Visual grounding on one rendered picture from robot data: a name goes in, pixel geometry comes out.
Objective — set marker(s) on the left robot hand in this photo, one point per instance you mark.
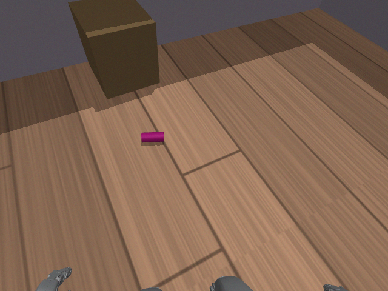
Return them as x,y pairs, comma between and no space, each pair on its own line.
54,280

